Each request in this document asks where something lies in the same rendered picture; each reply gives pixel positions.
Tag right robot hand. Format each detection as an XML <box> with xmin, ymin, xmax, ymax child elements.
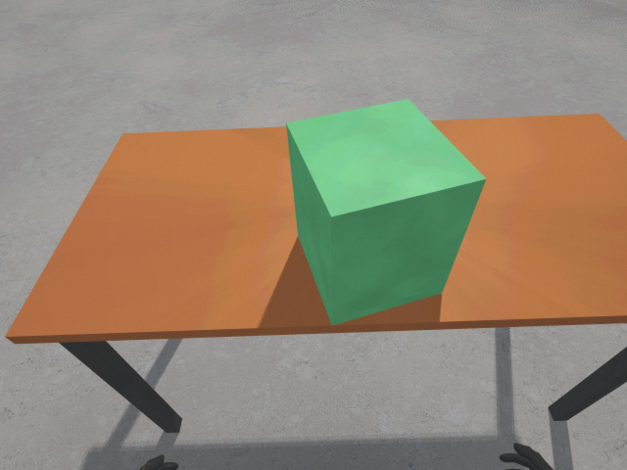
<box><xmin>500</xmin><ymin>443</ymin><xmax>554</xmax><ymax>470</ymax></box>

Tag carton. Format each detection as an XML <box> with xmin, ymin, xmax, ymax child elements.
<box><xmin>286</xmin><ymin>99</ymin><xmax>486</xmax><ymax>326</ymax></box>

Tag table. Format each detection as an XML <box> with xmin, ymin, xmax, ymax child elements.
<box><xmin>5</xmin><ymin>114</ymin><xmax>627</xmax><ymax>433</ymax></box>

